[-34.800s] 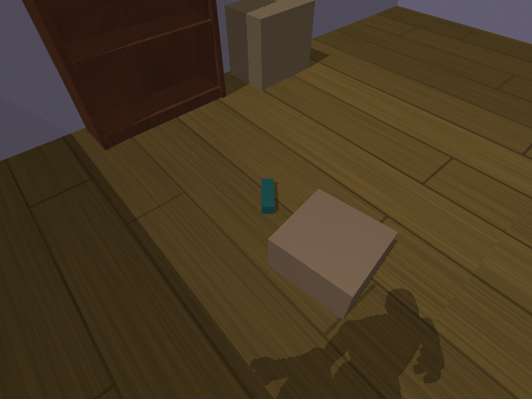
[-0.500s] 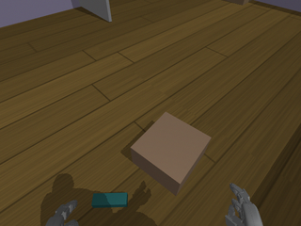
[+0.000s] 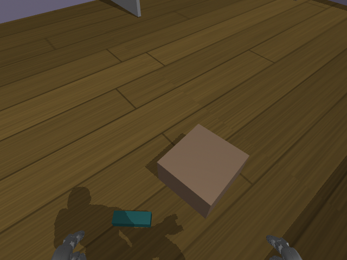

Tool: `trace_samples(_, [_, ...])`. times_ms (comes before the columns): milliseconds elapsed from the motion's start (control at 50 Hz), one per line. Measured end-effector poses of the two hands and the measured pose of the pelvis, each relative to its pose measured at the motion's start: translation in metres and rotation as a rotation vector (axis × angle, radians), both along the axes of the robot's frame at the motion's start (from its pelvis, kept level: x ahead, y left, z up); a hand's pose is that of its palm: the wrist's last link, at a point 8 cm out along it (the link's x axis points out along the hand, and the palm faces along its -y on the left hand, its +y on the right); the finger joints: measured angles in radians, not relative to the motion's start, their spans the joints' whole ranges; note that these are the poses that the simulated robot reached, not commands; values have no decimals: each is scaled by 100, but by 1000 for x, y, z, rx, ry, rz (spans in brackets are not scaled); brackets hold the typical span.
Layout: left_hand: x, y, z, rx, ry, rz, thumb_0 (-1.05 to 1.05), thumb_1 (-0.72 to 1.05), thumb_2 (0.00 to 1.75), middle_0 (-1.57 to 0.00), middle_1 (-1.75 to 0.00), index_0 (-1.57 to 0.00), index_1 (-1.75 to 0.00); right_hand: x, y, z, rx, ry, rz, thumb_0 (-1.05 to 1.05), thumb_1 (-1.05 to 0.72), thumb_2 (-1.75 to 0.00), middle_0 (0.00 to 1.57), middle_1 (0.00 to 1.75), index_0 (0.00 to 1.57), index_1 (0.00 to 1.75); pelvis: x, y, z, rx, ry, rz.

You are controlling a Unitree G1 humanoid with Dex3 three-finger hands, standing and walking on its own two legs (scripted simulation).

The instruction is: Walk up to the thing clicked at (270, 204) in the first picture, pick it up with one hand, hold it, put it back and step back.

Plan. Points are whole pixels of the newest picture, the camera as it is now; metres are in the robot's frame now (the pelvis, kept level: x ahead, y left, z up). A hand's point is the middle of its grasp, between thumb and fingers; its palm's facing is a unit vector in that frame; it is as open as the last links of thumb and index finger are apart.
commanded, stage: stand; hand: left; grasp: from above
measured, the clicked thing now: (132, 218) +0.44 +0.23 -0.71
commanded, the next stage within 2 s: none
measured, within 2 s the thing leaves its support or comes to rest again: neither
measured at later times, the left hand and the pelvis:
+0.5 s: hand out of the picture +0.04 +0.24 -0.12, palm faces +0.04 -0.95 -0.32, open 7.4 cm; pelvis +0.00 +0.01 +0.04, yaw +0 degrees
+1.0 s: hand out of the picture +0.05 +0.23 -0.12, palm faces +0.02 -0.94 -0.33, open 7.4 cm; pelvis +0.00 -0.01 +0.04, yaw +0 degrees
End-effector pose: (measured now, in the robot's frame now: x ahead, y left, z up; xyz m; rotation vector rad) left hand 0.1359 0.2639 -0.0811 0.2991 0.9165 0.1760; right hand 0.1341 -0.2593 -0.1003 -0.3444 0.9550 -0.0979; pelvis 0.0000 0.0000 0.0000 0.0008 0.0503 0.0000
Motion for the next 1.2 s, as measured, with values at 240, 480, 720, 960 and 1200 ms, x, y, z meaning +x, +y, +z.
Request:
trace_samples(240, [-77,18,-14,-15,263,109,1,90,89,-20,-30,-20,-30,-53,-11,8,-7,181,-118,1,-91,-90,20,30,20,30,4,6,26,-6,-72,0])
trace_samples(480, [-107,16,-8,-24,359,145,0,90,89,-20,-30,-20,-30,-75,-4,9,27,257,-148,1,-91,-90,20,30,20,30,1,6,40,-1,-110,3])
trace_samples(720, [-103,18,-1,-5,348,142,0,90,89,-20,-30,-20,-30,-77,-17,13,23,258,-155,1,-91,-90,20,30,20,30,-3,0,44,-2,-120,3])
trace_samples(960, [-96,15,0,-8,353,126,0,90,89,-20,-30,-20,-30,-83,-29,16,7,277,-160,0,-91,-90,20,30,20,30,-4,-5,45,-3,-111,-2])
trace_samples(1200, [-85,12,1,-8,355,118,0,90,89,-20,-30,-20,-30,-81,-32,15,7,292,-157,0,-91,-90,20,30,20,30,1,-8,46,-3,-102,-4])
